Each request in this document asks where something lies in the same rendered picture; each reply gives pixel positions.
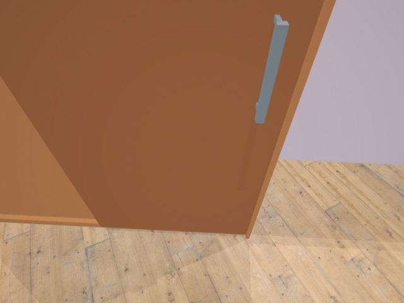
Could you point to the wardrobe door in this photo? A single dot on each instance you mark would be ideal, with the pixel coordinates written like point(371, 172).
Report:
point(31, 180)
point(149, 106)

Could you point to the handle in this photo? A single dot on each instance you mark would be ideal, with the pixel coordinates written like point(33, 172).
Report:
point(273, 61)

